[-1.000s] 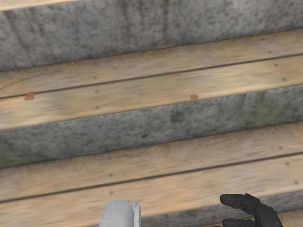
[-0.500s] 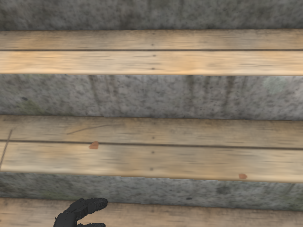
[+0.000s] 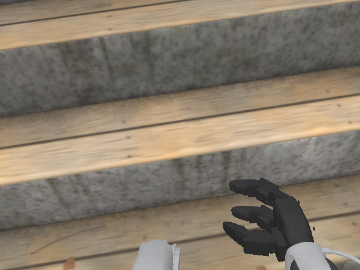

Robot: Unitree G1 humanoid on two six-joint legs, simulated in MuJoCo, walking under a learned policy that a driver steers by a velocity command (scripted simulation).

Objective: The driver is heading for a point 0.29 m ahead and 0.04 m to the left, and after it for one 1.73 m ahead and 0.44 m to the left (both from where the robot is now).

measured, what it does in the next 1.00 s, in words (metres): climbs, turning left: left foot 0.20 m higher, then right foot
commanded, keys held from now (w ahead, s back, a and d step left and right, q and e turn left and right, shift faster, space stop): w+e+shift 0.04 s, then e+shift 0.02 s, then shift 0.04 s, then q+shift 0.90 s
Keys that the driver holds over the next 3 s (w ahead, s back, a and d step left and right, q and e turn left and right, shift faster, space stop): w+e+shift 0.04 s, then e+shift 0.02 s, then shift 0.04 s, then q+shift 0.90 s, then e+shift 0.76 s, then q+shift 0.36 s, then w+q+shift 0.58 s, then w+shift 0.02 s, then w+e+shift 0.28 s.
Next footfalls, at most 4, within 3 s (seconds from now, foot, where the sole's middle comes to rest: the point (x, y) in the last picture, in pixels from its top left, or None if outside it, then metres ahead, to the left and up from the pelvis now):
0.08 left None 0.18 0.16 -0.59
0.44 right None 0.26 -0.17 -0.59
0.86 left None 0.18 0.13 -0.59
1.28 right None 0.24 -0.07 -0.59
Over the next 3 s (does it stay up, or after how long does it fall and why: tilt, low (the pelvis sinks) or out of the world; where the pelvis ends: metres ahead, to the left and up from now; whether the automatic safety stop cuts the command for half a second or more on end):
stays up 0.26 -0.21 0.15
